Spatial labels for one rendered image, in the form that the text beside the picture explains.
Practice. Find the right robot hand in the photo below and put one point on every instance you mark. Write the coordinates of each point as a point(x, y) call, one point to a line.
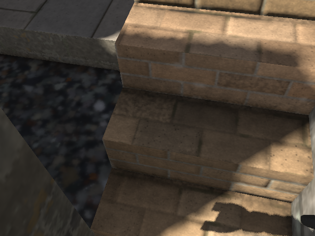
point(308, 220)

